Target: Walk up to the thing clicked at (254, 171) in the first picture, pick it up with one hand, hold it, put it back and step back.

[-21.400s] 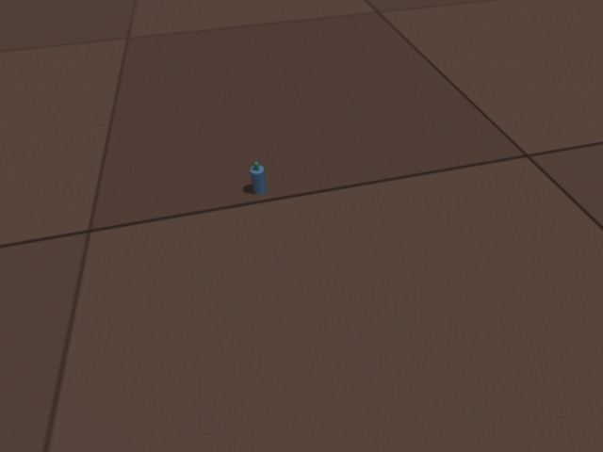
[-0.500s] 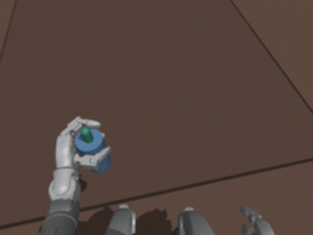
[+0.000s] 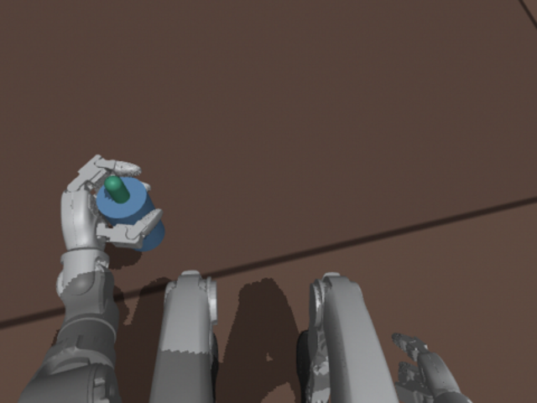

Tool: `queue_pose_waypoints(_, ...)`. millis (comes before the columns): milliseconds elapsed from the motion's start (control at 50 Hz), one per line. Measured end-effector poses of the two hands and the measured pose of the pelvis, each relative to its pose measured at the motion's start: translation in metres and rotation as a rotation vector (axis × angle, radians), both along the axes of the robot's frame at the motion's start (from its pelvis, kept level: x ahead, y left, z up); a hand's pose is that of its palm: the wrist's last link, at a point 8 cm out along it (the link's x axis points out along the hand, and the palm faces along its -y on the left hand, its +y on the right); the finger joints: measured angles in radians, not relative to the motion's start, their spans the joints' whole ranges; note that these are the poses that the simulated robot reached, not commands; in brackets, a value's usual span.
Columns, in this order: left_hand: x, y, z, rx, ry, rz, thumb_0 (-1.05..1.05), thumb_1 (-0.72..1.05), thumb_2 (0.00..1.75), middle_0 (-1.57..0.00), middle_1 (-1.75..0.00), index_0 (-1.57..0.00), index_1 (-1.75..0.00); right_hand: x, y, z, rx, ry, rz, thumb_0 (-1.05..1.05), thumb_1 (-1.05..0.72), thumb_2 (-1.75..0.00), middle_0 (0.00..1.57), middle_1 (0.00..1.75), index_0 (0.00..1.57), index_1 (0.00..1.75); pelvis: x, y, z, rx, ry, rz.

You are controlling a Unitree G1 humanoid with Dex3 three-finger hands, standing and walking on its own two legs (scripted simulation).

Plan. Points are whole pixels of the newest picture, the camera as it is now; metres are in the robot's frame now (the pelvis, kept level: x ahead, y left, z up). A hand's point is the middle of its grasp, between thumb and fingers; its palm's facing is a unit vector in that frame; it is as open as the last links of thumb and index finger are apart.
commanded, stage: crouch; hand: left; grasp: from the side
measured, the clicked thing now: (130, 210) +0.39 +0.22 -0.07
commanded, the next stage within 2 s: lower in 0.92 s
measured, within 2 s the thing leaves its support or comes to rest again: neither
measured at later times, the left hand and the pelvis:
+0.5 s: hand (148, 222) +0.41 +0.23 -0.18, palm faces +0.19 -0.98 -0.02, open 8.9 cm; pelvis -0.02 +0.00 -0.12, yaw -3 degrees
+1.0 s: hand (151, 228) +0.41 +0.24 -0.24, palm faces +0.19 -0.98 -0.01, open 8.9 cm; pelvis -0.01 +0.00 -0.16, yaw -6 degrees
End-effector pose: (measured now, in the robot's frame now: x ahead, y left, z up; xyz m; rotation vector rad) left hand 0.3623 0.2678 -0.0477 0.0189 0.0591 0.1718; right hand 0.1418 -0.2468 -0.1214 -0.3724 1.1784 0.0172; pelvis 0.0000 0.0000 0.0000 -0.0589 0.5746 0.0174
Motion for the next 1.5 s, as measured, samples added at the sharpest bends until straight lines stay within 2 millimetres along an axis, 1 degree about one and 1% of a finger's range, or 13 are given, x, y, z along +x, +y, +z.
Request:
queue_pose_waypoints(100, 0.001, 0.004, -0.04, 0.001, -0.022, 0.016, 0.03, -0.22, 1.03, -0.77, -1.03, -0.78, -1.03, -0.013, -0.006, -0.033, -0.027, 0.022, 0.009, 0.01, -0.91, -0.91, 0.2, 0.3, 0.2, 0.3, -0.009, 0.0, -0.038, -0.007, -0.01, -0.006)
queue_pose_waypoints(200, 0.004, 0.01, -0.067, 0.01, -0.028, 0.025, 0.03, -0.22, 1.03, -0.78, -1.03, -0.78, -1.03, -0.029, -0.011, -0.061, -0.044, 0.051, -0.004, 0.01, -0.92, -0.91, 0.2, 0.3, 0.2, 0.3, -0.015, -0.001, -0.067, -0.01, -0.027, -0.01)
queue_pose_waypoints(360, 0.008, 0.009, -0.106, 0.003, 0.001, 0.025, 0.03, -0.22, 1.03, -0.78, -1.03, -0.78, -1.03, -0.054, -0.018, -0.096, -0.051, 0.102, -0.013, 0.01, -0.92, -0.91, 0.2, 0.3, 0.2, 0.3, -0.021, -0.002, -0.102, -0.012, -0.058, -0.021)
queue_pose_waypoints(500, 0.014, 0.009, -0.135, -0.007, -0.004, 0.016, 0.03, -0.22, 1.03, -0.78, -1.03, -0.78, -1.03, -0.065, -0.022, -0.112, -0.075, 0.141, -0.005, 0.01, -0.92, -0.91, 0.2, 0.3, 0.2, 0.3, -0.021, -0.002, -0.124, -0.022, -0.079, -0.034)
queue_pose_waypoints(640, 0.02, 0.016, -0.155, -0.01, -0.012, 0.033, 0.03, -0.22, 1.03, -0.78, -1.03, -0.78, -1.03, -0.063, -0.025, -0.12, -0.108, 0.161, 0.015, 0.01, -0.92, -0.91, 0.2, 0.3, 0.2, 0.3, -0.018, 0.0, -0.138, -0.04, -0.089, -0.044)
queue_pose_waypoints(800, 0.022, 0.018, -0.176, -0.006, 0.013, -0.003, 0.03, -0.22, 1.03, -0.78, -1.03, -0.78, -1.03, -0.051, -0.025, -0.126, -0.127, 0.162, 0.05, 0.0, -0.92, -0.91, 0.2, 0.3, 0.2, 0.3, -0.014, 0.002, -0.147, -0.058, -0.098, -0.051)
queue_pose_waypoints(960, 0.019, 0.018, -0.191, -0.019, 0.007, 0.021, 0.03, -0.22, 1.03, -0.78, -1.03, -0.78, -1.03, -0.039, -0.023, -0.129, -0.144, 0.157, 0.094, 0.0, -0.92, -0.91, 0.2, 0.3, 0.2, 0.3, -0.013, 0.003, -0.154, -0.072, -0.117, -0.057)
queue_pose_waypoints(1040, 0.019, 0.019, -0.195, -0.006, -0.002, 0.012, 0.03, -0.22, 1.03, -0.78, -1.03, -0.78, -1.03, -0.036, -0.022, -0.129, -0.153, 0.155, 0.109, 0.0, -0.92, -0.91, 0.2, 0.3, 0.2, 0.3, -0.013, 0.004, -0.157, -0.079, -0.126, -0.061)
queue_pose_waypoints(1120, 0.022, 0.02, -0.199, -0.003, -0.007, 0.008, 0.03, -0.22, 1.03, -0.78, -1.03, -0.78, -1.03, -0.036, -0.021, -0.13, -0.158, 0.159, 0.123, 0.0, -0.93, -0.91, 0.2, 0.3, 0.2, 0.3, -0.013, 0.005, -0.159, -0.087, -0.134, -0.063)
queue_pose_waypoints(1160, 0.022, 0.02, -0.205, -0.009, 0.002, 0.01, 0.03, -0.22, 1.03, -0.78, -1.03, -0.78, -1.03, -0.036, -0.02, -0.129, -0.161, 0.161, 0.134, 0.0, -0.93, -0.91, 0.2, 0.3, 0.2, 0.3, -0.014, 0.006, -0.161, -0.091, -0.143, -0.065)
queue_pose_waypoints(1300, 0.021, 0.017, -0.234, -0.023, 0.035, 0.011, 0.02, -0.23, 1.04, -0.78, -1.02, -0.79, -1.03, -0.041, -0.02, -0.125, -0.196, 0.172, 0.177, 0.0, -0.93, -0.91, 0.2, 0.3, 0.2, 0.3, -0.017, 0.007, -0.169, -0.113, -0.184, -0.081)
queue_pose_waypoints(1380, 0.021, 0.018, -0.247, -0.029, 0.023, 0.018, 0.02, -0.23, 1.04, -0.78, -1.02, -0.79, -1.03, -0.044, -0.021, -0.12, -0.23, 0.189, 0.207, 0.0, -0.93, -0.91, 0.2, 0.3, 0.2, 0.3, -0.019, 0.008, -0.173, -0.125, -0.209, -0.087)
queue_pose_waypoints(1500, 0.026, 0.022, -0.257, -0.02, 0.008, 0.011, 0.02, -0.23, 1.04, -0.78, -1.02, -0.79, -1.03, -0.049, -0.022, -0.112, -0.276, 0.21, 0.246, 0.0, -0.93, -0.91, 0.2, 0.3, 0.2, 0.3, -0.021, 0.011, -0.176, -0.146, -0.238, -0.093)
